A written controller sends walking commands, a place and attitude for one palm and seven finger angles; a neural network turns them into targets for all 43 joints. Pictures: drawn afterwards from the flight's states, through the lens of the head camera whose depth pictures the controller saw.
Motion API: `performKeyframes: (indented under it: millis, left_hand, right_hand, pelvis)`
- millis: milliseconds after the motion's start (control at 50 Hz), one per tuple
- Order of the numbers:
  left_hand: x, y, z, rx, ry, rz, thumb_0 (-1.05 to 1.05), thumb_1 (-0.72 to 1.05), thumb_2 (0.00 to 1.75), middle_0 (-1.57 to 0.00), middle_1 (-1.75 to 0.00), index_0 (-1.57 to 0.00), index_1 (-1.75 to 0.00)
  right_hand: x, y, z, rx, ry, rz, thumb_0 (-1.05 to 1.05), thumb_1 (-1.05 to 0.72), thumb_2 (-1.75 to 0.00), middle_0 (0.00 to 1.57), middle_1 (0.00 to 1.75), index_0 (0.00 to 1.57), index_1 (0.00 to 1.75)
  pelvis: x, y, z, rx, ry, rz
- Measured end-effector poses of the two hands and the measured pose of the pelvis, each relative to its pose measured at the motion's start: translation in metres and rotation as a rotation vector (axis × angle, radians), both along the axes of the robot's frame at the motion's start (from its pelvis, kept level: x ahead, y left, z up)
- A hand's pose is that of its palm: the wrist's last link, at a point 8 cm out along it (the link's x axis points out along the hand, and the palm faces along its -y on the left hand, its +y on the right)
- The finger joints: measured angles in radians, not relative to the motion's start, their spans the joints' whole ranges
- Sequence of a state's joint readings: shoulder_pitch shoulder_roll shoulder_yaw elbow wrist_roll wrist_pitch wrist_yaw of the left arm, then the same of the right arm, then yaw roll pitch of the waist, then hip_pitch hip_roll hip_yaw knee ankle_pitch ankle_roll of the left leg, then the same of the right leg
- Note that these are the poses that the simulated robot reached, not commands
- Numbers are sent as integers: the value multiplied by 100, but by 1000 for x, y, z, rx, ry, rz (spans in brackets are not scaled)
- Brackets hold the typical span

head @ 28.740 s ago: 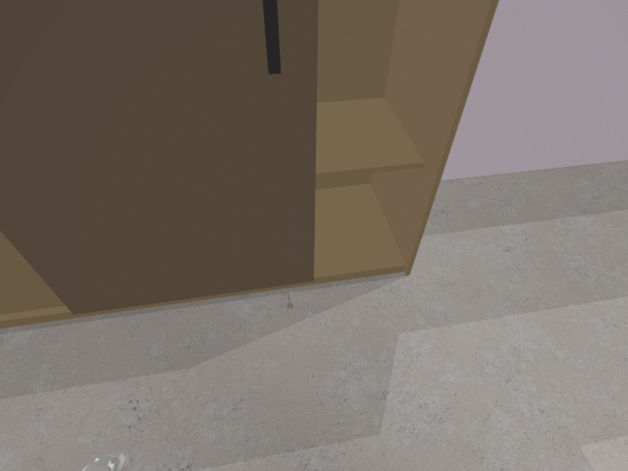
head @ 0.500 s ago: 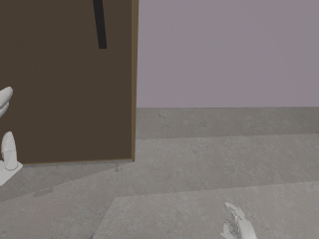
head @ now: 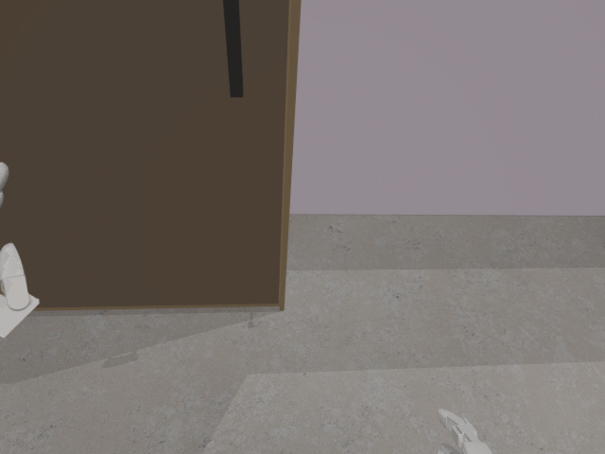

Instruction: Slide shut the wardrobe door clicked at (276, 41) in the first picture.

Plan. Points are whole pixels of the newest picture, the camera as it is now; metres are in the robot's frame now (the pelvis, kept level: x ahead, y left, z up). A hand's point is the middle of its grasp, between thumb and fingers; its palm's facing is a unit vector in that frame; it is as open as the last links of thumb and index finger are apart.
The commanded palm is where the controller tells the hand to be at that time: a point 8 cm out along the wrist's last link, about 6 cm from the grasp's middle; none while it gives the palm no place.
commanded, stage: stop stepping back and stand still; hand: left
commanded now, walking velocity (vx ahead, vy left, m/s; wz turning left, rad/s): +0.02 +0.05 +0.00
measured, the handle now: (234, 41) +0.75 +0.20 +0.23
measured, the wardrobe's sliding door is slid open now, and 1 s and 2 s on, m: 0.00 0.00 0.00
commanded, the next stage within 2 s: let the arm hang, fingers relaxed in 0.02 s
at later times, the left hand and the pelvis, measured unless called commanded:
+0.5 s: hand out of the picture +0.08 +0.20 -0.16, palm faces +0.06 -0.98 -0.17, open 6.9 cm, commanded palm none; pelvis +0.01 +0.02 +0.00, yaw +5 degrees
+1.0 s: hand out of the picture +0.04 +0.25 -0.16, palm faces +0.04 -0.97 -0.23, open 7.4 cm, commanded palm none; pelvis +0.02 +0.05 +0.02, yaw +3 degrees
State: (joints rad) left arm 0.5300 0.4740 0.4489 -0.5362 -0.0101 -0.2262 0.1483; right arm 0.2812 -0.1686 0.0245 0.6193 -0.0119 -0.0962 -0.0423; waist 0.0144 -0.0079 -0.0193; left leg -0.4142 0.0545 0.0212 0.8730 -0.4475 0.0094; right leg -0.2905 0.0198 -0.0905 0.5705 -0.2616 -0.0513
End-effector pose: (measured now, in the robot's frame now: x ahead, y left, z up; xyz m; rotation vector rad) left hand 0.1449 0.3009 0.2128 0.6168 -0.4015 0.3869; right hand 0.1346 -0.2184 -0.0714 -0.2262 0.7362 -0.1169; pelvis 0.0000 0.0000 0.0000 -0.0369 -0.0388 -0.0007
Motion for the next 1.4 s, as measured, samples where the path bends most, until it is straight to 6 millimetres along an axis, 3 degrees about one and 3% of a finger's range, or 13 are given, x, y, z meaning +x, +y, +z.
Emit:
performKeyframes:
  millis: [140,180,220,260,300,380,460,580,780,900,1060,1220,1400]
  left_hand:
    - [11,33,-50,-203,113,118,1,89,90,-20,-30,-21,-30]
    - [27,40,-101,-279,285,114,1,89,90,-20,-30,-20,-30]
    - [35,37,-169,-388,566,133,0,90,90,-19,-30,-19,-30]
    - [27,19,-234,-480,861,136,1,90,90,-19,-30,-19,-29]
    - [7,-10,-284,-553,1107,117,1,90,90,-19,-30,-19,-29]
    - [-49,-68,-342,-675,1403,69,1,91,90,-19,-30,-19,-29]
    - [-71,-63,-343,-718,1409,151,-5,99,90,-21,-30,-21,-30]
    - [-94,-35,-340,-675,1510,235,-3,96,90,-20,-30,-20,-30]
    - [-108,-2,-331,-655,1576,314,0,91,90,-20,-30,-20,-30]
    - [-114,3,-333,-666,1607,328,1,91,90,-20,-30,-20,-29]
    - [-112,0,-338,-684,1632,314,1,90,90,-20,-30,-20,-29]
    - [-102,3,-337,-680,1629,302,1,90,90,-20,-30,-20,-30]
    - [-81,21,-330,-640,1595,320,1,90,90,-20,-30,-20,-30]
  right_hand:
    - [10,0,0,-52,49,20,2,-90,-89,20,30,20,30]
    - [15,-1,-13,-60,71,51,2,-90,-90,20,30,20,30]
    - [14,-1,-25,-55,119,46,1,-90,-90,20,30,20,30]
    - [8,2,-32,-48,153,38,1,-90,-90,20,30,20,30]
    - [-3,4,-35,-42,193,32,1,-90,-90,20,30,20,30]
    - [-28,0,-45,-25,308,13,1,-90,-89,20,30,20,30]
    - [-56,-2,-50,-18,455,-12,1,-90,-89,20,30,20,30]
    - [-88,7,-52,1,550,-67,1,-90,-90,20,30,20,30]
    - [-108,30,-53,29,630,-71,1,-90,-90,20,30,20,30]
    - [-98,32,-52,20,623,-72,1,-90,-90,20,30,20,30]
    - [-68,27,-46,-14,570,-67,1,-90,-90,20,30,20,30]
    - [-42,19,-39,-44,531,-55,1,-90,-90,20,30,20,30]
    - [-22,6,-34,-72,513,-47,1,-90,-89,20,30,20,30]
  pelvis:
    - [9,17,4,8,8,25]
    - [10,26,-7,-15,30,54]
    - [7,31,-12,3,37,58]
    - [6,32,-11,22,41,60]
    - [5,30,-9,37,44,59]
    - [4,21,-8,57,40,43]
    - [4,17,-1,28,34,78]
    - [8,27,8,16,13,70]
    - [12,44,17,21,23,58]
    - [16,50,18,25,23,56]
    - [22,55,19,28,16,53]
    - [28,56,20,29,18,54]
    - [36,55,22,30,19,58]
